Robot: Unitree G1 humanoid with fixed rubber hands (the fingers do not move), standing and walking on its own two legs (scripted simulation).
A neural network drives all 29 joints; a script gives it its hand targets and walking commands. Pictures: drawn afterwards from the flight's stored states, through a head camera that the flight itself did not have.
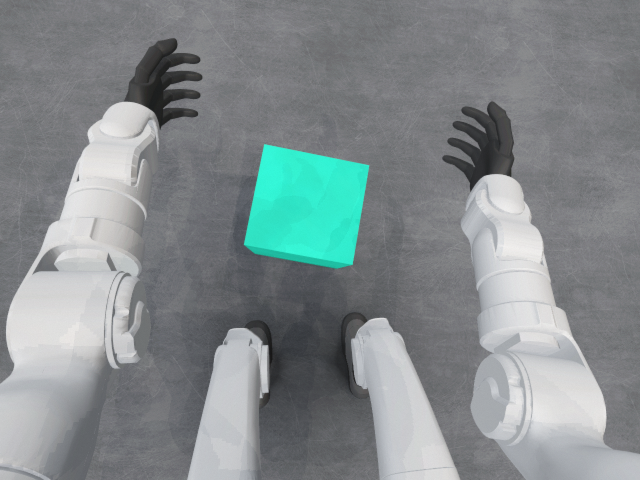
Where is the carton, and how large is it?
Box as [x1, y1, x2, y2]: [244, 144, 368, 268]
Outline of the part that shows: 264,144 244,244 253,252 258,254 335,268 352,264 368,165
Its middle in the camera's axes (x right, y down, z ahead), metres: -0.04 -0.05 +0.87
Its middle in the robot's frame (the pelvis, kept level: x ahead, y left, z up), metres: +0.47 -0.02 -0.52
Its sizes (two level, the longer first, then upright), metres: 0.210 0.200 0.250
